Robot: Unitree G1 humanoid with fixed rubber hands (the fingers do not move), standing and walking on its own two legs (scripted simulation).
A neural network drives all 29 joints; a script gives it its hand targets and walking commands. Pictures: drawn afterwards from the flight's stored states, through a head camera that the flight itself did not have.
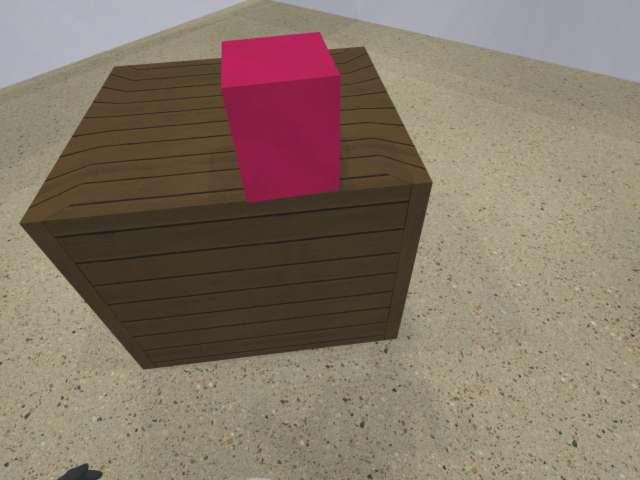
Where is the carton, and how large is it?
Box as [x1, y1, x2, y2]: [221, 32, 339, 202]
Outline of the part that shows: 319,32 222,41 221,89 247,202 339,189 339,73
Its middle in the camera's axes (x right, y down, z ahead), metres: -0.08 -0.25 +0.80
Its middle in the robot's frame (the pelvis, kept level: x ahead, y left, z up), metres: +0.78 +0.09 +0.06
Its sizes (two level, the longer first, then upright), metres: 0.210 0.200 0.250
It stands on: a pedestal, 0.69 m high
